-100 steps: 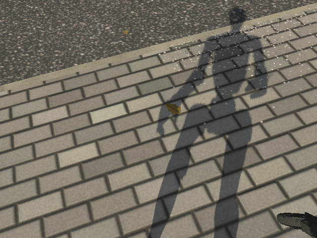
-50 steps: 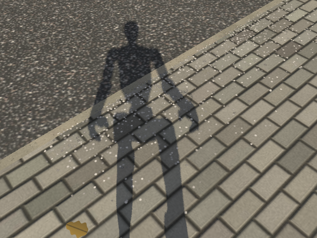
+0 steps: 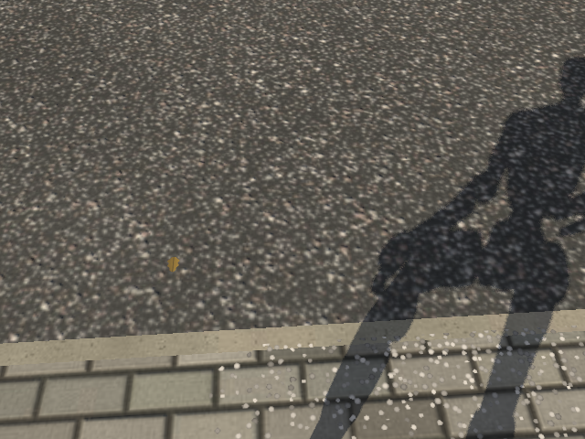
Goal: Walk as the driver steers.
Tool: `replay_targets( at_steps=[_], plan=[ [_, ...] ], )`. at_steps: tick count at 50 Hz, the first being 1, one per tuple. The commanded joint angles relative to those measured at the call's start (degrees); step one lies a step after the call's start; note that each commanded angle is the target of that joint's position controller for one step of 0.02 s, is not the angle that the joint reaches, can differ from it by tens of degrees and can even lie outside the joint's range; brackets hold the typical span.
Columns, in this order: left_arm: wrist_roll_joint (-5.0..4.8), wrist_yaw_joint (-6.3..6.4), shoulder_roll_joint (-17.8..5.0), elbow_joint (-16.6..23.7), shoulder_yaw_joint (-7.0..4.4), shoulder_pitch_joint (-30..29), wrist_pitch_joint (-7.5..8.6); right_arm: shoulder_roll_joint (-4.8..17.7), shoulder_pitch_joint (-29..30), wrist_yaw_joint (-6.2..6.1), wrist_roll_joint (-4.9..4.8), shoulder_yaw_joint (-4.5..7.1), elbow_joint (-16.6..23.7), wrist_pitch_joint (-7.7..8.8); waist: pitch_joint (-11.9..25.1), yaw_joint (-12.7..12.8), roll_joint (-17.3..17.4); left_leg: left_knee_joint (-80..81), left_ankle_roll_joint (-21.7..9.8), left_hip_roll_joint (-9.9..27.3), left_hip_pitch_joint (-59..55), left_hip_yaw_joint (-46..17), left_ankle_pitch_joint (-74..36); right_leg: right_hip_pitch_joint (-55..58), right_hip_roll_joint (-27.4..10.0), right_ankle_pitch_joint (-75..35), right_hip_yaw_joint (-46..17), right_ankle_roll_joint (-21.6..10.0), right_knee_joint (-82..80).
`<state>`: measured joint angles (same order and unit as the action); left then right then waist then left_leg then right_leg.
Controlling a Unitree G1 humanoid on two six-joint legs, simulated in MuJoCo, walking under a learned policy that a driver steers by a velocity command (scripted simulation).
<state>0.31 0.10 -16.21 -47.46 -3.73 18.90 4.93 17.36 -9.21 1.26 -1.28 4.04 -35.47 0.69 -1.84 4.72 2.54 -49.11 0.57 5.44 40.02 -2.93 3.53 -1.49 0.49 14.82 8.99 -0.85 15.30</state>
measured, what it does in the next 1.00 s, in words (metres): walks ahead: left foot, then right foot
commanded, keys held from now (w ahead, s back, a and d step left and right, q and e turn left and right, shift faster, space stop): w+q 0.06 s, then w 0.94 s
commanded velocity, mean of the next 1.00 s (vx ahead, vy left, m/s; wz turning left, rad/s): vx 0.50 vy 0.00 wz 0.18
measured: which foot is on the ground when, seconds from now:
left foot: up 0.00-0.14, down 0.16-0.72, up 0.74-1.00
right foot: down 0.00-0.16, up 0.18-0.68, down 0.70-1.00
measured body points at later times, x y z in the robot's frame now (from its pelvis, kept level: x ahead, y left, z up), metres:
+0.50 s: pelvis +0.28 +0.06 +0.00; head +0.30 +0.08 +0.45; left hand +0.41 +0.35 -0.10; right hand +0.38 -0.20 -0.11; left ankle +0.22 +0.14 -0.74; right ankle +0.47 -0.09 -0.68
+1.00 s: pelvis +0.57 +0.04 +0.01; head +0.59 +0.03 +0.45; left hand +0.56 +0.32 -0.12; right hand +0.77 -0.20 -0.10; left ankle +0.68 +0.24 -0.68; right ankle +0.56 -0.05 -0.74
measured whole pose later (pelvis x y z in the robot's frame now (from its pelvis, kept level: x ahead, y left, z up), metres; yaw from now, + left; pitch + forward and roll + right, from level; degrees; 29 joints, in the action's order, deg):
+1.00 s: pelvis +0.57 +0.04 +0.01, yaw +8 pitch +1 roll -1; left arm 0.0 -1.1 -15.0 -50.3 -2.2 18.8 4.9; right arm 16.6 -9.8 -0.3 -0.2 3.1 -42.8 3.3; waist -0.8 3.2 2.4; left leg -48.8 0.6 7.2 38.5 -2.9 4.6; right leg -6.3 3.7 9.6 2.2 -3.8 14.4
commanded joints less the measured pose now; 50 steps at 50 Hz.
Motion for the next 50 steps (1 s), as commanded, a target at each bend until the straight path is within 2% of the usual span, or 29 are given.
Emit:
replay_targets(
  at_steps=[1, 3, 5, 6, 7, 8, 9, 10, 11, 12, 13, 14, 15, 17, 19, 21, 25, 30, 33, 34, 35, 36, 37, 38, 39, 40, 42, 44, 50],
  plan=[
    [-0.58, 0.35, -10.16, 2.97, -2.3, -2.41, 0.35, 0.89, 6.66, 1.2, -0.1, -0.3, 5.52, 1.16, -2.27, 0.3, -5.74, 7.43, -0.93, -0.12, -0.51, 2.58, -4.41, 0.3, -15.05, -18.37, -4.14, -7.84, -5.94],
    [-1.18, 0.27, -11.14, 2.08, -2.62, -1.38, -0.27, 1.22, 8.65, 1.83, -0.27, -0.21, 6.63, 1.14, -3.16, 0.44, -5.92, 10.54, -2.26, -0.74, -1.04, 3.98, -2.04, 3.34, -16.18, -21.66, -2.64, -7.18, -4.76],
    [-1.91, 0.22, -12.28, 1.25, -2.91, -0.65, -0.88, 2.04, 8.42, 2.07, 0.04, 0.25, 7.36, 1.15, -2.25, -1.05, -6.55, 12.88, -4.5, -3.23, -5.47, 5.88, 3.59, 5.32, -16.94, -35.34, -1.33, -6.63, -0.64],
    [-2.25, 0.33, -13.26, 1.0, -3.16, -0.62, -1.14, 3.12, 6.24, 1.98, 0.35, 0.84, 7.13, 1.04, -0.26, -2.9, -7.65, 13.47, -5.83, -5.31, -9.87, 7.26, 6.57, 6.17, -17.01, -45.64, -0.54, -6.28, 3.64],
    [-2.43, 0.44, -13.83, 0.8, -3.2, -1.11, -1.48, 4.99, 0.33, 1.75, 0.55, 1.97, 5.73, 0.89, 3.25, -6.87, -7.62, 15.87, -7.52, -7.56, -18.18, 8.28, 6.52, 5.57, -16.17, -52.7, 0.8, -5.45, 11.61],
    [-2.27, 0.6, -12.54, 0.61, -2.57, -1.02, -1.53, 7.65, -9.08, 1.0, 0.38, 3.58, 2.87, 0.7, 8.08, -11.77, -6.14, 19.16, -9.44, -9.26, -32.99, 8.06, 1.85, -0.55, -14.21, -51.33, 2.5, -3.88, 22.81],
    [-0.01, 0.51, -8.36, 1.86, -0.86, 0.06, -1.07, 12.4, -17.72, -0.27, 0.34, 4.88, 0.9, 0.14, 14.49, -14.06, 2.51, 17.56, -12.72, 1.46, -51.54, -7.0, -1.65, -16.34, -11.13, -24.51, 2.78, -1.58, 41.3],
    [0.36, -0.38, -2.92, 3.7, 1.15, 5.79, 0.32, 16.4, -14.97, -0.17, 0.38, 4.56, 1.75, 0.86, 22.09, -7.21, 13.02, 25.92, -22.99, 15.06, -63.21, -38.88, 9.48, -35.37, -0.39, 19.79, -5.17, 1.11, 58.72],
    [-2.04, -0.98, -9.27, 3.3, -0.34, -0.8, 1.48, 10.86, -15.82, 0.28, 0.4, 3.3, 1.93, 1.53, 22.47, -11.94, 4.78, 30.45, -21.74, 15.24, -61.53, -39.42, 14.02, -40.12, -2.26, 17.87, -13.46, 0.77, 63.27],
    [-3.46, -1.17, -10.04, 5.42, -0.6, -5.81, 2.05, 9.33, -13.17, 0.43, 0.69, 2.63, 1.17, 2.16, 13.35, -11.46, 4.24, 31.13, -19.27, 13.11, -54.49, -29.97, 9.92, -43.71, -4.39, 13.02, -12.37, 0.02, 62.24],
    [-2.59, -0.73, -8.98, 5.28, -0.3, -7.02, 2.28, 7.9, -9.57, 0.43, 0.53, 2.1, 0.95, 2.51, 8.83, -9.1, 0.26, 31.51, -17.22, 10.47, -46.33, -23.02, 4.0, -41.91, -7.01, 8.0, -12.13, -0.27, 57.93],
    [-1.36, -0.44, -8.88, 4.81, -0.52, -6.97, 2.12, 6.22, -6.48, 0.44, 0.95, 1.55, 1.09, 2.73, 6.09, -7.04, 0.12, 32.65, -16.17, 8.4, -39.7, -18.17, -1.88, -38.83, -8.42, 5.01, -12.05, 0.07, 54.13],
    [-1.16, -0.54, -8.64, 4.1, -0.62, -5.08, 1.47, 4.73, -4.87, 0.38, 1.5, 1.0, 1.39, 3.03, 5.56, -5.09, 0.81, 34.43, -15.78, 6.95, -35.67, -15.35, -4.97, -35.23, -9.4, 2.78, -12.6, 0.32, 52.61],
    [-0.92, -0.56, -6.69, 3.15, -0.36, -2.91, 0.2, 4.8, -4.4, 0.21, 1.34, 1.02, 0.63, 3.85, 5.34, -3.58, 0.81, 37.35, -16.56, 6.54, -32.11, -12.39, -8.27, -32.89, -9.57, 0.65, -12.06, 1.58, 49.58],
    [-0.4, -0.32, -5.62, 3.83, -0.11, -5.29, -0.59, 5.84, -5.15, -0.15, 1.28, 1.24, -0.7, 4.38, 3.01, -3.61, -0.02, 39.44, -16.65, 6.07, -30.19, -9.11, -10.03, -34.96, -9.55, -3.46, -11.75, 3.0, 44.84],
    [-0.12, -0.37, -4.78, 4.95, 0.21, -9.1, -0.6, 6.21, -6.43, -0.71, 1.25, 1.27, -1.98, 4.31, 1.34, -4.7, -0.09, 40.22, -15.63, 4.92, -30.67, -6.27, -10.4, -37.06, -9.33, -10.18, -11.63, 3.77, 37.67],
    [-0.67, -1.37, -3.1, 6.58, 1.06, -16.59, 0.18, 7.44, -9.47, -1.27, 0.85, 1.44, -4.41, 3.94, -0.76, -7.77, 0.51, 40.89, -13.11, 3.39, -30.93, -2.43, -5.14, -33.82, -6.58, -22.13, -9.84, 3.32, 22.67],
    [-1.0, -2.84, -4.51, 8.84, 0.9, -21.39, 0.75, 8.49, -13.01, -1.52, 0.19, 1.95, -7.96, 3.08, -2.52, -8.7, 1.12, 37.16, -12.06, 7.92, -40.15, -4.45, -5.83, -35.56, -5.08, -18.15, -10.79, 0.34, 15.1],
    [-0.8, -3.09, -6.55, 7.77, 0.01, -16.18, 1.02, 9.42, -11.84, -1.95, 0.2, 2.3, -8.76, 2.22, 0.75, -5.25, 2.74, 30.09, -10.02, 8.11, -43.74, -4.15, -20.55, -27.53, -2.43, -11.45, -8.47, -2.4, 13.31],
    [-0.64, -2.71, -8.4, 5.59, -1.14, -9.0, 1.04, 8.89, -11.11, -2.05, 0.4, 1.99, -8.75, 1.83, 5.3, -1.45, 2.08, 21.33, -8.66, 5.38, -42.49, -2.04, -28.53, -17.53, -0.46, -11.93, -6.55, -4.01, 12.32],
    [-0.21, -2.23, -11.65, 3.49, -2.24, 0.48, 0.97, 6.7, -11.83, -2.28, 1.15, 0.92, -8.03, 1.66, 13.37, 2.12, -0.84, 7.06, -6.66, 2.31, -34.3, 0.38, -21.3, -1.14, -5.86, -14.98, -11.92, -6.93, 15.17],
    [0.2, -2.06, -17.3, 2.42, -3.68, 6.19, 0.63, 0.73, -20.04, -1.7, 1.21, -0.91, -7.07, 2.76, 22.37, -0.21, -14.93, -16.4, -1.65, -7.3, -10.39, 2.82, 5.41, 21.98, -20.4, -4.53, -38.34, -16.93, 12.59],
    [-0.91, -2.33, -12.49, 1.79, -2.42, 7.8, 0.51, 2.69, -17.68, -1.49, 0.7, -0.74, -7.92, 3.82, 24.8, 1.83, -16.71, -23.82, -1.71, -9.54, -1.72, -4.63, 29.45, 24.5, -22.14, 5.83, -52.57, -17.91, 2.82],
    [-1.17, -2.15, -9.95, 2.38, -1.47, 3.42, 0.52, 7.14, -11.92, -1.13, -0.83, 0.47, -6.32, 4.47, 15.25, 1.69, -12.33, -27.07, -2.56, -5.73, 3.73, -5.01, 26.49, 17.6, -20.77, 10.99, -45.12, -14.73, 1.43],
    [-0.78, -1.93, -8.57, 3.33, -1.0, -1.13, 0.31, 7.25, -7.6, -1.23, -0.96, 0.33, -5.11, 4.75, 9.34, 0.38, -7.97, -24.84, -3.13, -2.57, 3.5, -2.76, 21.24, 8.88, -18.71, 8.52, -38.11, -12.87, 0.38],
    [-0.27, -1.95, -7.16, 3.66, -0.49, -4.27, 0.24, 6.82, -5.53, -1.39, -0.05, 0.41, -4.73, 4.71, 4.77, -1.2, -5.93, -21.05, -3.0, -0.56, 1.9, -1.79, 17.43, 0.79, -16.76, 3.46, -32.96, -12.51, -1.43],
    [0.45, -2.02, -5.2, 3.88, 0.16, -6.87, 0.77, 5.29, -8.08, -1.54, 0.53, 0.6, -5.74, 3.7, 3.37, -4.47, -8.2, -16.46, -2.53, 1.77, -4.81, -2.13, 13.01, -7.09, -13.6, -3.82, -26.94, -11.78, -4.44],
    [0.01, -1.89, -6.05, 3.12, -0.07, -6.57, 1.33, 3.63, -9.19, -1.72, 0.74, 0.27, -6.35, 2.86, 2.87, -5.41, -7.91, -13.52, -1.41, 2.22, -5.63, -1.17, 11.09, -9.57, -12.96, -9.33, -22.8, -12.81, -6.56],
    [-0.67, -0.58, -8.55, 0.68, -0.68, -2.79, 0.75, 1.48, 1.77, -1.33, 1.07, -0.62, -3.88, 3.46, -0.01, -2.46, -5.88, 7.0, 0.6, 1.54, -3.17, 0.86, -5.95, -7.47, -10.49, -16.56, -14.16, -11.12, -8.59]
  ],
)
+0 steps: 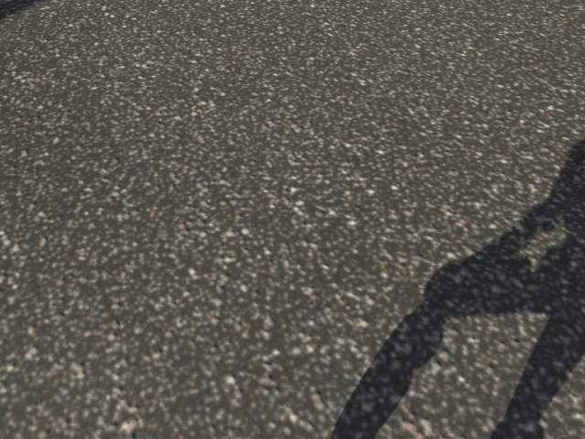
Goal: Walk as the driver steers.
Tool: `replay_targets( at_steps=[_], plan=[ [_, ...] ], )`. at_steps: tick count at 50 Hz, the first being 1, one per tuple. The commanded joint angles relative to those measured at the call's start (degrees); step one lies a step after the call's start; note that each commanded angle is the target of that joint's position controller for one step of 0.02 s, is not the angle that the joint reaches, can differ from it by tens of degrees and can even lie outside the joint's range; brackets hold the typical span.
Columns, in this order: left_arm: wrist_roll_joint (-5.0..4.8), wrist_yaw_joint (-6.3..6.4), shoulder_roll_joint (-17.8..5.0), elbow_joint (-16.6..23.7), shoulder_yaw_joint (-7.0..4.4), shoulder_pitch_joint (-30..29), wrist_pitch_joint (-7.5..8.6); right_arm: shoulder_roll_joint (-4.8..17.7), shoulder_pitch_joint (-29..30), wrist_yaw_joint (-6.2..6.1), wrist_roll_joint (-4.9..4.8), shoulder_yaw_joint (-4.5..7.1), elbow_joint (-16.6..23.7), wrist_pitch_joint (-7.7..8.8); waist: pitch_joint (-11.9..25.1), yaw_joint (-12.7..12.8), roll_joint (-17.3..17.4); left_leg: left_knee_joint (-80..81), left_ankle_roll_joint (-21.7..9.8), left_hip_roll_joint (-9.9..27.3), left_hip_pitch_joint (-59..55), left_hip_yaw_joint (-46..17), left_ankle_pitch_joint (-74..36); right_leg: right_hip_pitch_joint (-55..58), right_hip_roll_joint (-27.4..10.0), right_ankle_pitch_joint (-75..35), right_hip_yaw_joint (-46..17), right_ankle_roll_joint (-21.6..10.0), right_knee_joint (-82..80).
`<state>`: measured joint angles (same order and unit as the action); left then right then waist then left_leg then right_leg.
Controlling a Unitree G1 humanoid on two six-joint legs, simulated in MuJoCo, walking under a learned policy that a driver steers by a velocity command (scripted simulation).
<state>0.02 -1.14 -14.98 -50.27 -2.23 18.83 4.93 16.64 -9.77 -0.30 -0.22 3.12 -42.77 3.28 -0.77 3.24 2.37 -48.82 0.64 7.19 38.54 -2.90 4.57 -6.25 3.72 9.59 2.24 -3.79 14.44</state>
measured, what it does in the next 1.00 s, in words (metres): walks ahead, turning right: left foot, then right foot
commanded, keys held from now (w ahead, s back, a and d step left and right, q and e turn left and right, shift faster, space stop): w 0.04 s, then w+e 0.96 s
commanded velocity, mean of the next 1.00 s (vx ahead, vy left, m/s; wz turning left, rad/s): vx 0.50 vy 0.00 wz -0.43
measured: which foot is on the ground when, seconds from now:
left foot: up 0.00-0.20, down 0.22-0.74, up 0.76-1.00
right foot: down 0.00-0.24, up 0.26-0.72, down 0.74-1.00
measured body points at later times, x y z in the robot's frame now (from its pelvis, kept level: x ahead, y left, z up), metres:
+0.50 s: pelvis +0.28 +0.05 +0.00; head +0.30 +0.05 +0.45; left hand +0.46 +0.30 -0.12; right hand +0.28 -0.23 -0.12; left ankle +0.27 +0.16 -0.75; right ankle +0.34 -0.13 -0.67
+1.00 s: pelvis +0.52 -0.08 +0.00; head +0.55 -0.11 +0.45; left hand +0.71 +0.14 -0.11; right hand +0.57 -0.40 -0.10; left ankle +0.71 +0.05 -0.68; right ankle +0.49 -0.14 -0.75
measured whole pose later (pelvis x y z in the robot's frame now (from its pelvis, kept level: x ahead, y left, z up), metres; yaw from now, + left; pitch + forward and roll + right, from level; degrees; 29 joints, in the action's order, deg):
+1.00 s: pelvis +0.52 -0.08 +0.00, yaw -29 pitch +1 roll +1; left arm -0.7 -0.3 -15.2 -42.5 -4.1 18.9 2.7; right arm 17.4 -3.9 -0.2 0.6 3.7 -43.8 5.5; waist -2.7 2.8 1.6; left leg -51.5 2.9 5.9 36.3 -4.7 10.2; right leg -11.2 5.7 9.7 -4.5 -5.6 20.0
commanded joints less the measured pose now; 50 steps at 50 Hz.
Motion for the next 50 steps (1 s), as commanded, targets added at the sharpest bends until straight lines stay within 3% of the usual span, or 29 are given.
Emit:
replay_targets(
  at_steps=[1, 4, 6, 9, 10, 11, 12, 13, 14, 16, 17, 18, 21, 25, 29, 32, 34, 35, 36, 37, 38, 39, 40, 41, 42, 43, 44, 46, 50],
  plan=[
    [-0.6, 0.78, -10.14, 2.97, -2.24, -1.65, 0.61, 1.79, 4.38, 0.48, -0.11, 0.11, 3.84, 1.08, -1.46, -0.16, -5.59, 9.95, 0.55, -0.88, -2.7, 1.5, -9.07, -2.32, -13.53, -10.86, -6.6, -7.83, -7.75],
    [-1.18, 0.91, -10.59, 0.97, -2.4, 2.48, -0.22, 1.79, 10.0, 1.29, -0.5, -0.03, 5.54, 1.63, -3.03, 1.89, -5.11, 15.72, 0.46, -2.39, -3.34, 1.71, -10.08, 0.93, -15.02, -9.9, -7.97, -7.89, -6.08],
    [-1.43, 1.18, -10.92, 0.26, -2.65, 3.42, -1.04, 2.5, 11.72, 1.93, -0.64, 0.13, 6.45, 2.16, -3.56, 1.58, -5.58, 18.81, -0.22, -3.09, -3.15, 0.74, -7.53, 4.31, -16.63, -10.7, -9.92, -7.49, -3.54],
    [-1.55, 1.69, -12.14, 0.23, -3.33, 1.96, -1.87, 5.04, 7.46, 2.18, -0.53, 1.05, 5.42, 2.94, -1.29, -2.02, -7.1, 21.77, -1.89, -4.63, -10.98, 1.0, -2.03, 6.19, -17.77, -16.33, -12.46, -5.91, 2.34],
    [-1.46, 1.72, -11.63, 0.46, -3.12, 0.95, -2.03, 6.75, 1.42, 1.84, -0.37, 2.04, 3.64, 3.12, 2.25, -5.48, -6.65, 23.61, -3.2, -5.83, -20.17, 2.36, -1.56, 4.69, -15.43, -22.67, -11.03, -4.57, 8.94],
    [-0.71, 1.65, -8.91, 1.17, -2.12, 0.91, -1.94, 9.83, -7.71, 1.28, 0.32, 3.33, 1.54, 3.2, 9.9, -9.43, -4.98, 20.92, -5.65, -2.07, -35.65, -0.37, -2.54, -1.8, -11.94, -19.68, -8.89, -2.63, 21.38],
    [0.0, 1.45, -3.0, 2.95, -0.41, 5.64, -1.2, 15.39, -14.86, 0.73, 1.46, 4.68, 0.74, 2.81, 19.72, -9.39, 6.75, 20.6, -12.06, 12.34, -58.35, -19.54, 0.94, -21.51, -3.93, 0.36, -4.02, 1.37, 42.76],
    [-1.27, 1.28, -3.18, 2.75, -0.17, 7.68, -0.27, 13.07, -16.52, 0.92, 0.88, 4.13, -0.04, 2.27, 24.58, -9.19, 15.81, 28.88, -16.64, 17.85, -62.23, -37.28, 11.16, -32.27, -1.15, 24.5, -7.93, 2.49, 54.47],
    [-2.7, 1.21, -9.24, 3.09, -1.87, 3.69, -0.01, 8.77, -12.98, 0.82, 0.41, 2.83, 0.39, 2.18, 15.7, -9.6, 8.95, 30.79, -14.08, 15.79, -55.38, -31.17, 16.99, -36.98, -4.79, 21.65, -10.2, 2.16, 59.27],
    [-2.28, 1.42, -8.95, 4.45, -2.3, -2.03, -0.39, 5.05, -5.76, 0.72, 0.35, 1.63, 0.52, 2.27, 5.29, -7.01, 3.79, 34.43, -11.18, 11.49, -40.69, -17.57, 12.22, -35.92, -9.21, 12.5, -7.93, 2.18, 56.51],
    [-1.84, 1.52, -8.28, 4.29, -2.72, -1.83, -1.1, 3.4, -3.22, 0.8, 0.61, 1.19, 0.4, 2.63, 2.82, -5.29, 4.56, 36.55, -10.37, 9.5, -35.71, -12.57, 8.54, -33.43, -10.81, 9.46, -8.37, 2.37, 53.77],
    [-1.9, 1.43, -6.98, 4.2, -2.66, -0.67, -1.89, 3.27, -1.7, 0.83, 0.9, 1.23, 0.1, 2.93, 1.78, -3.94, 5.34, 38.38, -10.12, 8.67, -32.15, -9.19, 6.01, -30.47, -11.53, 7.57, -8.26, 2.7, 52.8],
    [-1.69, 1.43, -4.62, 5.54, -2.54, -1.78, -3.53, 4.48, -0.73, 0.58, 1.09, 1.89, -1.25, 3.74, -0.24, -2.59, 2.88, 41.26, -11.18, 8.59, -29.18, -1.84, -1.91, -31.19, -12.13, 3.24, -8.04, 3.73, 49.95],
    [-1.29, 0.49, -3.69, 7.75, -2.27, -6.68, -3.4, 6.37, -1.71, -0.21, 1.13, 2.52, -2.9, 3.36, -1.65, -3.57, 1.1, 42.07, -10.6, 7.26, -31.26, 6.45, -6.57, -32.46, -11.68, -7.81, -6.75, 4.13, 37.27],
    [-1.1, -1.04, -2.73, 10.85, -1.57, -14.58, -3.12, 8.43, -4.6, -0.71, 0.3, 3.18, -4.43, 2.37, -3.87, -6.55, -0.33, 41.89, -9.82, 8.22, -35.29, 11.14, -7.44, -31.5, -10.64, -11.82, -2.64, 2.92, 26.78],
    [-1.14, -1.84, -3.66, 13.16, -1.77, -17.61, -3.35, 9.68, -6.25, -0.66, -0.72, 3.78, -5.63, 1.12, -4.78, -6.84, -0.06, 38.72, -8.66, 10.03, -41.68, 12.79, -12.24, -32.5, -9.69, -7.19, -0.91, 0.98, 23.14],
    [-1.03, -2.13, -5.18, 13.93, -2.55, -16.17, -3.6, 11.23, -5.48, -0.79, -1.29, 4.27, -5.59, 0.27, -2.75, -4.9, 1.4, 32.44, -7.43, 10.25, -44.14, 14.47, -28.26, -27.87, -6.8, -1.37, 2.05, -1.11, 22.45],
    [-1.08, -2.08, -6.51, 13.51, -3.35, -12.77, -3.81, 11.98, -4.9, -0.9, -1.6, 4.51, -5.41, -0.19, -0.22, -2.65, 2.31, 26.37, -6.75, 9.88, -44.39, 15.28, -37.52, -22.72, -4.52, 1.52, 3.83, -2.41, 22.55],
    [-1.31, -1.84, -8.64, 11.76, -4.74, -5.31, -3.93, 12.07, -3.81, -0.93, -1.89, 4.47, -5.17, -0.69, 3.6, 1.83, 1.7, 15.92, -5.43, 8.2, -42.18, 16.81, -41.91, -12.8, -1.67, 0.44, 5.23, -4.22, 19.77],
    [-1.48, -0.92, -12.66, 8.95, -6.91, 4.69, -4.31, 10.62, -4.39, -1.07, -1.29, 3.8, -4.84, -0.62, 8.78, 6.28, -1.09, 0.97, -2.97, 5.76, -32.45, 17.45, -33.58, 3.82, -1.01, -1.87, 1.82, -6.59, 17.44],
    [-2.05, 0.13, -19.9, 8.37, -8.39, 6.28, -4.42, 3.06, -8.14, -0.68, 1.44, 1.49, -1.83, 0.31, 11.84, 1.79, -16.52, -20.61, 1.08, -3.21, -7.17, 16.47, 11.6, 22.18, -15.55, 3.22, -26.12, -15.19, 13.95],
    [-1.45, -0.43, -18.42, 11.03, -7.23, 6.15, -3.15, 3.22, -6.72, -0.01, 0.42, 0.66, -0.8, 2.73, 21.5, 1.98, -14.14, -30.5, 1.21, -9.68, 2.87, 1.32, 31.15, 29.25, -23.13, 12.38, -50.89, -21.85, 3.72],
    [-1.01, -0.88, -13.92, 10.64, -5.87, 4.91, -2.14, 7.44, 0.27, 0.62, -2.07, 1.76, 0.83, 4.19, 15.56, 4.09, -8.57, -31.39, -0.26, -6.48, 8.68, -2.07, 26.33, 26.38, -22.02, 10.0, -44.5, -18.07, 1.17],
    [-1.09, -0.85, -12.31, 10.61, -5.38, 2.45, -1.51, 7.07, 1.89, 0.64, -2.19, 1.52, 1.37, 5.07, 9.8, 2.4, -6.8, -27.28, -1.49, -4.02, 8.73, -1.65, 21.09, 19.0, -19.72, 5.6, -36.52, -15.9, 1.65],
    [-1.17, -0.68, -10.44, 11.23, -4.83, -1.74, -1.36, 6.95, 1.56, 0.14, -0.76, 1.7, 0.45, 5.31, 6.42, -0.29, -3.44, -22.13, -1.43, -1.75, 5.14, -1.76, 17.23, 11.01, -17.18, -0.03, -30.35, -13.84, 1.79],
    [-0.71, -0.43, -8.51, 12.24, -4.13, -4.68, -1.32, 7.65, 0.75, -0.1, 0.15, 2.19, -0.11, 4.85, 4.8, -2.4, -4.06, -18.17, -1.14, -0.39, 0.72, -2.0, 14.64, 4.92, -15.25, -5.4, -26.1, -12.84, 0.84],
    [-0.25, -0.16, -8.05, 13.01, -3.87, -5.84, -1.32, 7.72, -0.02, 0.05, 0.33, 2.38, -0.22, 4.08, 4.43, -3.61, -5.12, -16.3, -0.62, -0.05, -2.3, -2.1, 13.14, 1.31, -14.33, -8.02, -24.67, -12.76, -0.42],
    [-0.58, 0.46, -8.97, 13.04, -4.1, -5.28, -1.05, 6.14, -0.15, 0.08, 0.91, 2.16, -0.05, 2.9, 3.87, -4.22, -4.59, -11.51, 1.16, -0.55, -4.05, -1.03, 11.06, -2.62, -13.28, -13.29, -21.64, -13.23, -1.56],
    [-0.98, 1.9, -10.69, 12.15, -4.62, -2.0, -1.33, 3.59, 7.71, 0.16, 0.96, 1.12, 2.36, 2.37, 1.02, -1.79, -5.6, 5.1, 3.47, -3.14, -4.42, -0.34, -1.99, -6.52, -10.02, -10.34, -17.18, -10.81, -2.07]
  ],
)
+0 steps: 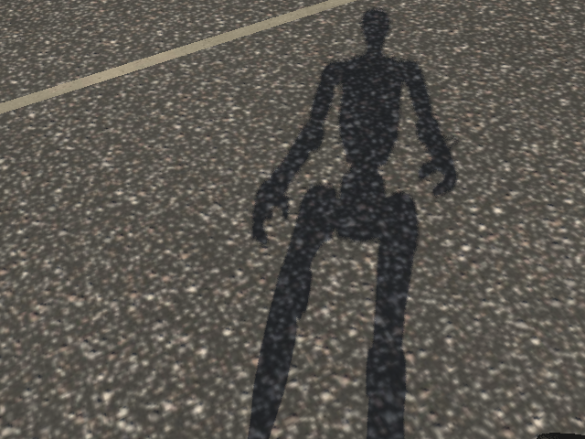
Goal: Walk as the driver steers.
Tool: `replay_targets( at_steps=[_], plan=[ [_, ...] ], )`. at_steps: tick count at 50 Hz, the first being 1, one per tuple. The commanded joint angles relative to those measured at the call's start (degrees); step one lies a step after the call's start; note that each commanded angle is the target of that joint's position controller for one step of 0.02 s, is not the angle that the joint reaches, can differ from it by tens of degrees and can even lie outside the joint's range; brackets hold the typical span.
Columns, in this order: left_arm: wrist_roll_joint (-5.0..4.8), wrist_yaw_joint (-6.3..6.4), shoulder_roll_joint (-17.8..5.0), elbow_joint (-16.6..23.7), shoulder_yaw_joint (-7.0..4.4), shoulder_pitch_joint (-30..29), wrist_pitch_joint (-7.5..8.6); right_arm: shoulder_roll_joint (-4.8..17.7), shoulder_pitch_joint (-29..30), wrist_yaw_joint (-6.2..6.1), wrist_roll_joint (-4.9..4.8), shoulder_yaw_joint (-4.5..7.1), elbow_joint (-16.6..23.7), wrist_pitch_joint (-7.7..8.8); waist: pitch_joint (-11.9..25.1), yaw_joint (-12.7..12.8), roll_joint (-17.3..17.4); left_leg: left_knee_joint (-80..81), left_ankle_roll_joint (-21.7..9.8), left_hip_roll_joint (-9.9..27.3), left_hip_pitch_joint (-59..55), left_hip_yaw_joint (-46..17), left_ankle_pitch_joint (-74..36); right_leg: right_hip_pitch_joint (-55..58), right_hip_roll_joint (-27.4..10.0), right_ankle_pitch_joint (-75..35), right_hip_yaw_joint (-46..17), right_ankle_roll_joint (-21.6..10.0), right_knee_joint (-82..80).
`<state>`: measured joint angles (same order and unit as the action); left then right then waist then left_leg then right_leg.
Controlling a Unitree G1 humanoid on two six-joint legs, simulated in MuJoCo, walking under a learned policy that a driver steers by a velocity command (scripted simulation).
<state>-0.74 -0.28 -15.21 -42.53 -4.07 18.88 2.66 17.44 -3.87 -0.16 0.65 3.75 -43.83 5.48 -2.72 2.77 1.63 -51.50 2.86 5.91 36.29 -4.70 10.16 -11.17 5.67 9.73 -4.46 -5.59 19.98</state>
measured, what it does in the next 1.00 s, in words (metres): walks ahead, turning right: left foot, then right foot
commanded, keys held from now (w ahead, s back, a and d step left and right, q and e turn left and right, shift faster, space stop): w+e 0.78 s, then w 0.22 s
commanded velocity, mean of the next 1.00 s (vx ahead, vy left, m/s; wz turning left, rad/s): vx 0.50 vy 0.00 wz -0.55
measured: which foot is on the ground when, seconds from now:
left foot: up 0.00-0.20, down 0.22-0.74, up 0.76-1.00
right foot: down 0.00-0.22, up 0.24-0.74, down 0.76-1.00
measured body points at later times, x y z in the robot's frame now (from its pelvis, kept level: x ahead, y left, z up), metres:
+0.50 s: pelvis +0.28 +0.05 +0.00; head +0.30 +0.04 +0.45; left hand +0.51 +0.27 -0.10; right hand +0.25 -0.24 -0.12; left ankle +0.28 +0.15 -0.75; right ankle +0.30 -0.13 -0.67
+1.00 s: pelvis +0.51 -0.12 +0.00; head +0.53 -0.15 +0.45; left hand +0.73 +0.07 -0.10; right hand +0.51 -0.44 -0.11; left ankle +0.69 -0.01 -0.67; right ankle +0.47 -0.17 -0.75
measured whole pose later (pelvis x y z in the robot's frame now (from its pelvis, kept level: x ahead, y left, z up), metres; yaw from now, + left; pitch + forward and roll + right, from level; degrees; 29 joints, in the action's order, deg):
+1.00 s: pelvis +0.51 -0.12 +0.00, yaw -33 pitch +1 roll +0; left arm -0.1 -0.9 -15.1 -39.6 -3.2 18.2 3.2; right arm 18.2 -7.5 0.6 0.2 2.8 -44.2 4.9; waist -2.4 1.9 2.3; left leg -56.4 2.3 7.6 37.3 -2.5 10.8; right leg -9.9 5.8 9.7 -1.2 -5.8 18.8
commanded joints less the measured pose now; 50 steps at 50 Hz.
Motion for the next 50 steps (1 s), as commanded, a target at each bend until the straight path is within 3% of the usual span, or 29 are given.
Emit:
replay_targets(
  at_steps=[1, 4, 7, 9, 10, 11, 12, 13, 14, 15, 16, 17, 19, 24, 28, 32, 35, 36, 37, 38, 39, 40, 41, 42, 43, 44, 45, 47, 50],
  plan=[
    [-0.28, 1.2, -10.45, 4.23, -2.8, -1.42, 0.76, 2.4, 3.75, 0.25, -0.11, 0.25, 3.93, 0.31, 2.53, -0.51, -5.62, 12.01, 1.33, -2.79, -3.57, 1.51, -10.93, -2.4, -11.23, -7.97, -10.04, -8.19, -7.47],
    [-0.55, 1.33, -10.79, 3.16, -2.99, 0.99, 0.44, 2.78, 8.05, 0.96, -0.95, 0.1, 5.52, 0.81, 1.7, 1.27, -6.62, 19.08, 1.08, -4.75, -7.28, 1.33, -15.82, -2.93, -11.73, -3.47, -11.91, -6.85, -6.47],
    [-0.74, 1.58, -9.98, 2.43, -2.89, 2.25, 0.01, 4.87, 8.38, 1.6, -1.19, 0.7, 6.12, 1.52, 1.79, 0.9, -7.26, 23.06, -0.28, -5.1, -8.51, -0.53, -12.81, 1.59, -13.51, -1.49, -16.47, -6.01, -1.85],
    [-0.52, 1.79, -10.03, 2.56, -3.01, 1.52, -0.38, 6.18, 5.59, 1.73, -1.26, 1.29, 5.58, 2.1, 2.26, -0.86, -8.97, 23.96, -1.85, -5.33, -11.87, -0.26, -7.59, 3.35, -14.27, -3.36, -19.19, -5.16, 1.84],
    [-0.48, 1.78, -9.17, 2.84, -2.74, 0.76, -0.6, 6.75, 1.5, 1.56, -1.13, 1.8, 4.38, 2.38, 3.57, -3.1, -9.31, 25.94, -3.05, -5.72, -17.19, 0.86, -7.04, 2.95, -12.91, -5.1, -19.14, -4.15, 5.04],
    [-0.2, 1.59, -6.8, 3.37, -1.85, 0.61, -0.55, 8.52, -4.6, 1.21, -0.41, 2.66, 3.17, 2.7, 8.23, -6.01, -7.98, 26.12, -5.21, -3.06, -27.55, -0.72, -6.26, 0.56, -9.74, -6.48, -16.76, -2.32, 13.48],
    [0.91, 1.47, -3.33, 4.35, -0.53, 2.14, -0.49, 11.66, -13.15, 0.77, 0.13, 3.38, 2.36, 2.62, 16.62, -8.52, 0.13, 25.59, -8.3, 7.16, -42.44, -11.33, -2.0, -7.18, -5.24, 5.07, -10.95, 0.07, 30.33],
    [-1.44, 1.43, -1.88, 6.27, -0.03, 9.66, 0.06, 15.29, -16.4, 1.29, 0.48, 4.22, 0.26, 1.8, 20.6, -4.18, 21.22, 33.38, -16.96, 17.9, -55.78, -39.87, 14.26, -27.38, 0.41, 25.81, -5.71, 3.1, 47.0],
    [-1.92, 1.69, -8.38, 4.28, -1.11, 8.37, -0.03, 9.04, -13.75, 1.57, -0.84, 2.85, 1.72, 1.63, 15.08, -5.54, 12.17, 35.64, -15.56, 17.21, -52.35, -40.12, 24.91, -33.29, -4.37, 22.48, -7.46, 3.91, 53.76],
    [-1.41, 1.61, -10.9, 4.95, -1.86, 2.23, -0.32, 5.89, -11.31, 1.29, -1.0, 2.0, 2.28, 1.23, 8.77, -6.88, 6.85, 35.83, -13.16, 14.86, -45.77, -29.93, 21.28, -34.3, -6.16, 17.03, -5.79, 4.16, 54.59],
    [-0.85, 1.68, -10.25, 5.26, -1.9, -0.32, -0.59, 5.05, -8.73, 1.2, -0.4, 1.53, 2.56, 0.89, 5.73, -5.9, 2.85, 36.47, -12.08, 12.48, -39.43, -22.58, 12.92, -31.99, -8.19, 12.99, -4.36, 4.5, 53.42],
    [-0.32, 1.47, -9.49, 5.93, -2.03, -2.2, -0.6, 3.89, -7.37, 1.04, -0.14, 1.2, 2.04, 0.67, 3.17, -5.22, 2.63, 37.48, -12.03, 10.57, -35.05, -17.46, 6.65, -30.99, -9.71, 10.41, -4.31, 4.63, 50.72],
    [-0.99, 0.81, -7.24, 6.34, -1.86, -1.73, -1.06, 3.31, -7.07, 0.69, 0.07, 0.99, 1.21, 0.98, 2.67, -3.95, 5.11, 39.95, -11.67, 8.4, -31.06, -10.18, 0.75, -27.42, -11.72, 8.1, -3.1, 4.68, 47.78],
    [-0.72, 0.3, -4.75, 9.0, -1.05, -6.04, -1.6, 6.38, -8.51, 0.37, -0.34, 1.97, -0.74, 1.26, 1.51, -4.32, 2.57, 42.95, -13.76, 9.36, -32.37, -0.47, -10.28, -31.72, -12.89, 0.51, -1.58, 6.03, 38.63],
    [-0.66, -1.16, -3.58, 10.46, -0.33, -11.94, -0.86, 7.8, -9.24, 0.06, -0.6, 2.12, -1.5, 0.42, 0.03, -6.38, 1.81, 43.02, -12.05, 7.63, -33.38, 8.09, -14.85, -28.67, -12.01, -10.02, 2.19, 5.49, 25.87],
    [-0.79, -2.55, -3.36, 13.0, -0.03, -17.66, -0.82, 9.74, -12.54, -0.05, -1.55, 2.59, -3.03, -0.83, -2.06, -7.83, 1.57, 41.54, -10.91, 9.47, -38.28, 11.82, -18.54, -27.4, -10.66, -8.95, 5.64, 3.7, 18.32],
    [-0.37, -2.93, -6.1, 13.57, -1.37, -15.14, -1.25, 12.26, -12.18, -0.43, -2.49, 3.38, -3.01, -1.92, 0.86, -4.38, 3.9, 32.44, -9.3, 10.11, -41.97, 14.94, -42.32, -19.9, -6.3, -0.69, 9.56, 0.4, 16.32],
    [-0.32, -2.82, -7.99, 12.51, -2.44, -10.05, -1.5, 12.98, -11.79, -0.65, -2.72, 3.61, -2.84, -2.37, 3.94, -1.11, 4.32, 24.51, -8.66, 9.63, -41.64, 16.0, -50.08, -13.09, -3.97, 1.23, 10.84, -1.22, 15.49],
    [-0.46, -2.25, -10.72, 9.92, -4.15, -0.57, -1.76, 12.27, -10.95, -0.87, -2.87, 3.29, -2.53, -2.61, 8.71, 4.23, 2.9, 12.57, -6.97, 7.85, -36.42, 17.52, -49.16, 0.62, -1.8, -2.64, 10.87, -3.47, 11.72],
    [-0.76, -0.97, -15.17, 7.76, -5.85, 8.21, -2.47, 8.97, -12.31, -0.93, -1.08, 1.98, -1.6, -2.31, 13.88, 7.24, -4.24, -5.4, -4.5, 5.26, -21.48, 17.4, -27.52, 18.49, -8.56, -2.48, -0.98, -6.8, 10.95],
    [-1.13, -0.91, -20.84, 8.87, -5.98, 4.57, -1.61, 1.33, -17.25, 0.1, 0.73, -0.65, 2.04, -0.7, 19.68, -0.96, -18.19, -24.16, -1.76, -6.75, 2.97, 10.27, 23.79, 34.52, -22.57, 8.65, -34.65, -17.79, 4.49],
    [-0.73, -1.27, -14.63, 10.0, -4.28, 6.17, -0.68, 6.82, -10.82, 0.95, -1.49, 0.21, 2.03, 1.27, 23.66, 4.23, -10.43, -28.65, -2.75, -5.56, 8.62, -0.38, 22.93, 34.91, -24.71, 14.77, -41.17, -17.47, -2.57],
    [-0.11, -1.46, -11.78, 8.93, -3.22, 4.16, 0.17, 8.78, -6.65, 1.36, -3.41, 0.74, 3.2, 2.17, 14.87, 4.07, -7.87, -26.52, -3.93, -3.05, 11.46, 0.35, 16.83, 28.07, -23.35, 9.52, -32.42, -14.5, -3.6],
    [-0.15, -1.44, -10.4, 8.89, -2.66, 0.6, 0.58, 7.76, -6.33, 1.02, -2.75, 0.37, 2.91, 2.5, 10.38, 1.35, -3.18, -21.52, -4.17, -0.46, 8.65, 0.62, 11.84, 19.53, -20.96, 3.06, -25.48, -12.53, -3.49],
    [0.14, -1.31, -8.6, 9.21, -2.01, -3.08, 0.67, 7.71, -6.63, 0.72, -1.39, 0.55, 2.07, 2.29, 7.39, -0.81, -2.52, -17.06, -3.57, 1.34, 5.01, 0.9, 9.12, 12.38, -18.89, -4.06, -19.82, -11.16, -3.99],
    [0.93, -1.09, -7.45, 9.73, -1.44, -5.05, 0.86, 7.86, -8.26, 0.79, -1.13, 0.75, 1.47, 1.61, 6.66, -2.67, -4.02, -15.25, -3.14, 2.53, 1.07, 0.51, 7.13, 7.63, -17.55, -8.76, -16.77, -10.7, -5.28],
    [1.07, -0.96, -7.31, 9.64, -1.34, -5.72, 1.1, 7.41, -9.35, 0.84, -1.02, 0.76, 1.09, 0.92, 6.42, -3.53, -4.46, -13.69, -2.47, 2.68, -0.91, 0.86, 6.13, 4.98, -16.89, -11.45, -15.29, -10.79, -6.6],
    [0.72, -0.62, -8.1, 8.37, -1.4, -4.98, 1.73, 5.76, -9.47, 0.73, -0.46, 0.45, 0.7, -0.22, 5.25, -3.99, -3.93, -9.87, -0.86, 2.47, -1.57, 2.0, 3.49, 1.51, -16.18, -16.22, -11.15, -11.14, -8.44],
    [0.62, 0.23, -9.09, 6.37, -1.52, -2.86, 1.9, 4.12, -3.89, 0.66, -0.16, -0.15, 2.33, -0.59, 2.48, -2.33, -3.94, 0.45, 0.61, 2.07, 1.28, 2.46, -6.62, 0.98, -14.36, -17.5, -6.47, -9.64, -9.92]
  ],
)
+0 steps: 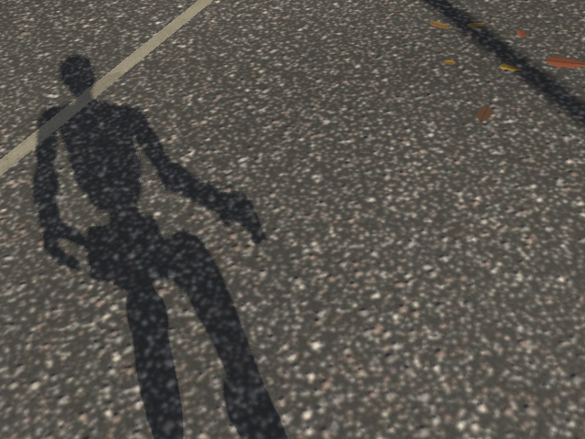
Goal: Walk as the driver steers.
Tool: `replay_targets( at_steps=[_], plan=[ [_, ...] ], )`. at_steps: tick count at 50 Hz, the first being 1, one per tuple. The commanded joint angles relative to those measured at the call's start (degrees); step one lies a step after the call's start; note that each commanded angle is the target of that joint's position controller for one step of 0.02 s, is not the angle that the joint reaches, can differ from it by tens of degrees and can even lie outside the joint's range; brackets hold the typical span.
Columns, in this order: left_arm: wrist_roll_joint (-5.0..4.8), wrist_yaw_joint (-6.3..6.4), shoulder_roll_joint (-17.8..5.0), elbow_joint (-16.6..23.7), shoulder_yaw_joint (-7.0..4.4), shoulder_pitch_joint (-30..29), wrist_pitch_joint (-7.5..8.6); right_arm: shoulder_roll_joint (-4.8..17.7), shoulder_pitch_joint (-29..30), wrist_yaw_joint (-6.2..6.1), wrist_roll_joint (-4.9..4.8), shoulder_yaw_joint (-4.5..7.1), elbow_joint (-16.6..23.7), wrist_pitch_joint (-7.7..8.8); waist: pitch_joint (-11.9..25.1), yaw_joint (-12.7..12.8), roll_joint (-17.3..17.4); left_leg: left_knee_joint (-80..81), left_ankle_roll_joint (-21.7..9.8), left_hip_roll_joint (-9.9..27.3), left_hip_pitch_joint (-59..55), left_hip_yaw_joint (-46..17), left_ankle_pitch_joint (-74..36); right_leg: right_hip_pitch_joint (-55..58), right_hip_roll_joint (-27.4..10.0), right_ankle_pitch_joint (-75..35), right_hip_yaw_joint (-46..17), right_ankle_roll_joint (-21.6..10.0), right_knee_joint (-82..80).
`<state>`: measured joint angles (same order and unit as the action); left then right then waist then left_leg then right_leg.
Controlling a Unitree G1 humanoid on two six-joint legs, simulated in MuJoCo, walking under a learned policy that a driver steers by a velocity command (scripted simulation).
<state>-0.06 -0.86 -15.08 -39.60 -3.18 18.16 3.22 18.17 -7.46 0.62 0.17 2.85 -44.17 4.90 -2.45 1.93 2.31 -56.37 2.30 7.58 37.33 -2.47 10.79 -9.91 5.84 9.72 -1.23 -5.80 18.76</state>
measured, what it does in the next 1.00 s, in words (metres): walks ahead: left foot, then right foot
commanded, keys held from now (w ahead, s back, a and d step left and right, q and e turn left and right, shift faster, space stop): w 0.72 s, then w+q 0.28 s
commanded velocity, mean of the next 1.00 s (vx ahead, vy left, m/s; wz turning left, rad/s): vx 0.50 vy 0.00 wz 0.01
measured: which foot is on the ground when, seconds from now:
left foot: up 0.00-0.26, down 0.28-0.80, up 0.82-1.00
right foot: down 0.00-0.30, up 0.32-0.78, down 0.80-1.00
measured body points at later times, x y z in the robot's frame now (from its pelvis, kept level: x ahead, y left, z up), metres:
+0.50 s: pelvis +0.30 +0.07 +0.00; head +0.32 +0.07 +0.45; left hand +0.43 +0.34 -0.11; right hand +0.36 -0.21 -0.12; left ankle +0.32 +0.15 -0.75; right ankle +0.32 -0.09 -0.67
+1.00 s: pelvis +0.58 +0.00 +0.00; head +0.60 -0.02 +0.45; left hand +0.66 +0.28 -0.11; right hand +0.69 -0.28 -0.13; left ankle +0.57 +0.16 -0.66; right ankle +0.60 -0.10 -0.75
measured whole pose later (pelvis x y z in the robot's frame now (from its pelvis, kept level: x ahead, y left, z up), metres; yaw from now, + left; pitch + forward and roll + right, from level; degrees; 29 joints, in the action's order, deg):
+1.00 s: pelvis +0.58 +0.00 +0.00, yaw +5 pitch +1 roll -1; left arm 0.7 -0.8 -14.5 -46.0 -3.2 14.5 5.6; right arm 18.0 -14.8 0.1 -1.8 3.6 -47.8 2.2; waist -1.4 1.1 3.3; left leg -64.1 -0.4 5.0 32.3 -3.1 16.1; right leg -11.8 0.9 9.8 6.7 -2.5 20.6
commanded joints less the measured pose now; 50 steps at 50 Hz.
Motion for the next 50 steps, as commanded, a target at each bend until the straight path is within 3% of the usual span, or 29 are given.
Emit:
replay_targets(
  at_steps=[1, 4, 8, 11, 12, 13, 14, 15, 16, 17, 18, 19, 20, 21, 24, 27, 30, 34, 37, 38, 39, 40, 41, 42, 43, 44, 45, 47, 50],
  plan=[
    [-0.13, 0.98, -9.24, 2.87, -2.36, -1.55, 1.27, 3.01, 1.39, 0.03, 0.24, 0.61, 3.01, 0.13, 1.82, -0.76, -4.82, 9.47, 1.14, -0.19, -0.23, 0.5, -11.25, -0.14, -13.6, -16.8, -8.19, -8.43, -8.69],
    [-0.45, 1.16, -9.86, 0.79, -2.39, 1.23, 1.24, 1.74, 7.02, 0.73, -0.37, 0.01, 4.27, 0.63, 0.2, 1.76, -5.33, 19.71, 0.56, -2.38, -3.15, 1.66, -19.9, 0.08, -13.18, -11.1, -6.59, -6.74, -9.24],
    [-0.79, 1.2, -10.24, -2.25, -2.6, 4.8, 0.69, 2.52, 11.52, 1.88, -0.73, 0.04, 6.2, 1.22, -1.82, 3.18, -5.59, 25.67, -1.73, -3.56, 0.09, 1.02, -17.39, 8.33, -16.94, -11.89, -8.82, -6.56, -6.3],
    [-0.84, 1.65, -10.86, -3.56, -2.93, 5.13, -0.23, 3.63, 9.83, 2.58, -0.6, 0.41, 6.36, 1.57, -0.79, 1.47, -6.94, 27.99, -4.33, -4.75, -1.82, 1.59, -10.22, 13.98, -19.12, -20.24, -9.92, -5.0, -2.02],
    [-0.79, 1.77, -11.35, -3.57, -3.04, 4.35, -0.47, 4.58, 7.01, 2.47, -0.51, 0.86, 5.75, 1.65, 1.04, -0.21, -7.84, 28.22, -5.4, -6.31, -6.39, 2.98, -7.67, 14.52, -18.57, -28.94, -9.44, -4.25, 1.23],
    [-0.66, 1.84, -11.29, -3.48, -2.87, 3.26, -0.79, 6.2, 0.75, 2.11, -0.37, 1.84, 4.01, 1.71, 5.19, -3.81, -7.68, 29.42, -7.0, -8.3, -15.56, 4.97, -8.34, 13.69, -16.34, -38.35, -7.61, -3.05, 8.54],
    [-0.13, 1.95, -9.74, -2.89, -2.04, 3.06, -0.92, 8.9, -8.26, 1.69, 0.05, 2.82, 2.04, 1.69, 12.57, -7.84, -6.38, 26.84, -9.75, -4.52, -31.01, 1.76, -11.69, 7.03, -13.53, -35.33, -5.41, -1.23, 20.54],
    [0.22, 1.62, -4.86, -1.93, -0.53, 9.72, -0.12, 14.05, -15.68, 1.33, 0.89, 4.11, 1.19, 1.49, 22.57, -7.02, 4.78, 25.9, -18.29, 9.67, -54.93, -20.34, -7.86, -14.17, -5.65, -13.19, -2.75, 3.04, 42.57],
    [-0.45, 1.35, -4.15, -2.93, 0.0, 10.88, 0.8, 10.98, -18.73, 1.65, -0.54, 3.52, -0.61, 1.08, 27.22, -7.77, 13.81, 36.03, -22.51, 15.26, -62.14, -40.18, 3.5, -26.41, -0.03, 22.73, -6.2, 4.75, 54.77],
    [-1.83, 1.02, -9.49, -1.75, -1.25, 5.14, 1.47, 7.78, -15.6, 1.46, -1.46, 2.43, -0.17, 0.88, 18.47, -8.72, 7.68, 38.57, -19.35, 13.51, -56.47, -35.82, 12.83, -32.77, -4.0, 21.41, -8.53, 4.11, 58.89],
    [-2.34, 0.89, -9.96, -0.04, -1.23, -0.35, 1.85, 6.3, -11.23, 1.11, -0.97, 1.92, 0.72, 0.5, 11.19, -7.76, 3.56, 39.92, -17.06, 11.42, -47.68, -27.94, 12.63, -33.86, -7.22, 16.38, -5.83, 3.64, 57.22],
    [-1.47, 0.95, -9.38, 0.62, -1.17, -3.29, 1.96, 5.24, -7.8, 1.11, -0.23, 1.45, 1.01, 0.35, 5.35, -5.96, 0.42, 42.01, -16.28, 9.18, -38.42, -22.28, 7.32, -32.55, -9.57, 12.35, -4.16, 3.66, 52.93],
    [-0.69, 1.07, -9.0, 0.36, -1.52, -2.99, 1.65, 3.76, -5.85, 1.1, 0.41, 0.94, 1.35, 0.62, 3.68, -3.95, 1.0, 43.46, -15.59, 7.25, -33.03, -18.58, 2.47, -29.27, -11.55, 9.44, -4.33, 3.73, 49.14],
    [-0.61, 1.05, -7.9, -0.24, -1.41, -1.27, 1.21, 3.4, -5.03, 1.14, 0.67, 0.78, 1.38, 0.78, 3.35, -2.54, 2.24, 44.9, -15.52, 5.97, -29.78, -16.23, -0.94, -26.11, -12.28, 7.97, -4.19, 4.07, 47.45],
    [-0.25, 1.34, -5.48, -0.53, -0.82, -0.83, 0.24, 4.87, -5.41, 0.98, -0.07, 1.16, 0.31, 1.41, 2.46, -1.29, 2.45, 47.96, -16.81, 5.05, -26.28, -10.15, -9.31, -25.58, -13.26, 5.13, -2.69, 5.83, 41.43],
    [0.05, 1.22, -4.48, 0.88, -0.27, -6.6, 0.59, 6.41, -6.98, 0.33, -0.35, 1.64, -0.73, 1.08, 1.3, -2.75, 1.18, 49.16, -15.82, 3.54, -27.1, -5.16, -13.36, -27.19, -13.49, -4.85, -1.77, 6.97, 30.44],
    [-0.28, 0.5, -3.19, 2.03, 0.32, -12.81, 1.32, 7.29, -9.62, -0.07, -0.93, 1.78, -1.86, 0.54, 0.44, -5.17, 0.92, 49.1, -13.99, 1.83, -27.74, -1.43, -13.29, -24.05, -11.55, -13.74, 0.14, 6.98, 19.17],
    [-0.9, -0.65, -3.86, 3.9, 0.29, -18.64, 1.9, 8.08, -13.78, -0.24, -1.43, 2.03, -4.11, -0.6, -0.93, -7.0, 1.19, 46.84, -13.47, 4.86, -34.46, -2.57, -12.54, -24.76, -10.13, -13.89, 0.12, 5.88, 12.65],
    [-0.73, -1.32, -5.56, 4.32, -0.29, -18.15, 2.29, 8.9, -14.04, -0.65, -1.67, 2.49, -4.99, -1.63, -0.35, -5.16, 1.97, 42.3, -12.07, 7.11, -39.06, -4.22, -18.36, -22.05, -9.14, -7.5, -0.05, 3.71, 9.83],
    [-0.57, -1.24, -6.69, 3.55, -0.92, -14.69, 2.47, 9.31, -13.1, -0.78, -1.75, 2.57, -4.94, -1.91, 1.46, -2.67, 2.34, 38.15, -11.33, 6.43, -38.99, -4.02, -25.33, -16.6, -7.79, -5.98, 0.97, 2.8, 8.48],
    [-0.31, -0.87, -8.93, 1.26, -2.21, -6.97, 2.58, 8.48, -12.41, -0.85, -1.64, 2.18, -4.76, -2.15, 6.24, 1.4, 1.46, 29.39, -9.92, 3.65, -36.66, -2.33, -30.92, -5.28, -6.66, -6.59, 2.08, 1.28, 7.09],
    [0.49, -0.25, -12.71, -0.74, -3.52, 3.27, 2.53, 5.47, -12.11, -0.86, -0.57, 0.91, -3.36, -2.0, 14.88, 5.56, -2.02, 14.27, -7.83, 0.34, -26.93, -0.23, -21.87, 12.11, -13.97, -8.35, -4.77, -1.91, 10.18],
    [0.59, 0.06, -18.26, -1.94, -4.84, 7.79, 1.95, -1.41, -20.01, -0.43, -0.23, -1.23, -2.28, -0.85, 23.76, 3.01, -16.47, -7.65, -3.54, -9.21, -3.38, 2.98, 9.75, 34.46, -28.91, -0.05, -29.24, -10.69, 7.77],
    [0.19, 0.11, -12.77, -2.0, -3.55, 9.24, 1.67, 2.89, -17.65, -0.25, -1.55, -0.23, -3.41, -0.01, 25.53, 5.46, -14.99, -15.62, -3.56, -8.99, 3.05, -4.54, 22.39, 33.08, -29.89, 9.69, -38.59, -10.99, 0.76],
    [0.1, 0.31, -10.32, -1.86, -2.57, 5.14, 1.76, 7.2, -12.1, -0.16, -3.01, 1.18, -1.62, 0.37, 15.52, 5.24, -11.22, -17.88, -4.17, -6.04, 7.04, -4.78, 18.48, 25.54, -27.81, 11.42, -30.01, -7.97, -0.92],
    [0.2, 0.43, -8.69, -1.52, -1.98, 0.85, 1.84, 6.87, -8.84, -0.37, -2.93, 1.23, -0.75, 0.32, 10.43, 3.57, -8.65, -16.18, -4.17, -3.3, 6.26, -3.19, 13.45, 17.81, -25.59, 8.12, -23.0, -6.33, -2.4],
    [0.28, 0.29, -6.76, -1.63, -1.4, -2.45, 2.08, 6.21, -7.85, -0.52, -2.18, 1.42, -0.58, -0.07, 6.37, 1.87, -7.92, -13.26, -3.78, -1.79, 4.64, -3.03, 9.83, 11.17, -23.62, 4.41, -17.85, -5.73, -4.73],
    [0.8, 0.12, -5.08, -2.11, -1.16, -5.82, 3.03, 4.23, -10.56, -0.61, -2.05, 1.66, -1.45, -1.68, 4.11, -1.27, -9.56, -10.36, -3.13, 0.12, -1.61, -3.49, 5.63, 3.56, -21.03, -0.7, -10.48, -4.7, -8.55],
    [0.99, 0.36, -6.26, -3.67, -1.76, -6.63, 3.94, 1.93, -9.68, -0.77, -1.84, 1.58, -0.67, -3.29, 1.72, -2.6, -7.17, -7.32, -2.05, 0.46, -0.36, -3.67, 1.35, 0.62, -21.09, -8.19, -3.27, -5.32, -11.37]
  ],
)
